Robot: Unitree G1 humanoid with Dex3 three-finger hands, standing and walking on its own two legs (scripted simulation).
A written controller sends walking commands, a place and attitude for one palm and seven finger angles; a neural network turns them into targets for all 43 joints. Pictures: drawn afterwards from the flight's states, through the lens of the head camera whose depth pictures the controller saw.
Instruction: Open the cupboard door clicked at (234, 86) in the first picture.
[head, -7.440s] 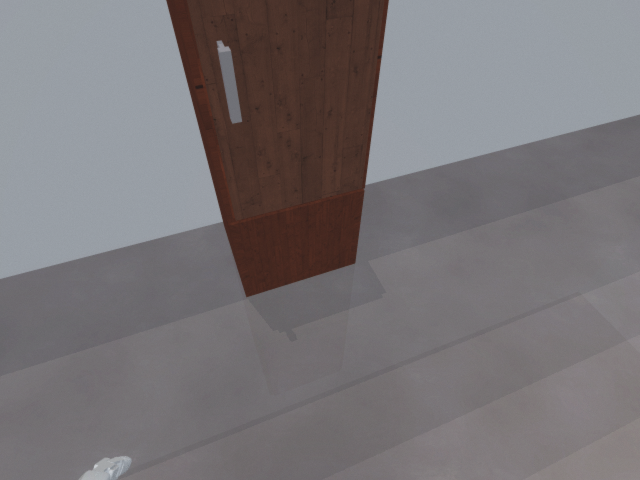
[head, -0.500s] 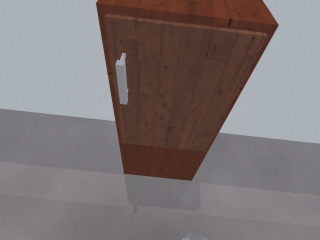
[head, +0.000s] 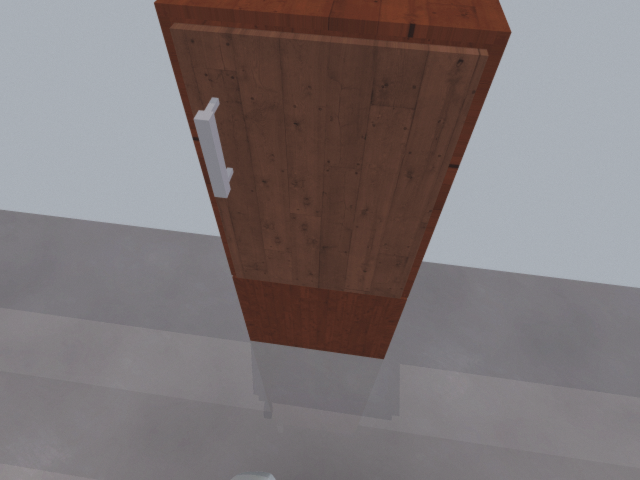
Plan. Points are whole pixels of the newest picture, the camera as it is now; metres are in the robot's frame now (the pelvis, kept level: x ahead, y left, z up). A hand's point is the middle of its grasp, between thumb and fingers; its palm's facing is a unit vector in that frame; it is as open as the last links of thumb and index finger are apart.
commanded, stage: come to a stop and stand still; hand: left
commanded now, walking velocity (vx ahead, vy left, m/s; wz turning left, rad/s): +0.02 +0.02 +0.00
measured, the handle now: (218, 149) +0.55 +0.23 +0.08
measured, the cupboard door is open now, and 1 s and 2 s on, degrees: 0 0 0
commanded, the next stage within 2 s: look again from close up in 0.44 s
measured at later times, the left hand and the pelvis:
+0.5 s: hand out of the picture +0.01 +0.20 -0.18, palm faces +0.00 -0.98 -0.22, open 7.3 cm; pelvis +0.01 +0.03 +0.00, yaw -1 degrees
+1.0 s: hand out of the picture +0.06 +0.23 -0.17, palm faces -0.04 -0.97 -0.22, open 7.4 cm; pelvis +0.02 +0.05 +0.00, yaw -2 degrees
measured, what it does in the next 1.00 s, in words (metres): steps on the spot: left foot, then right foot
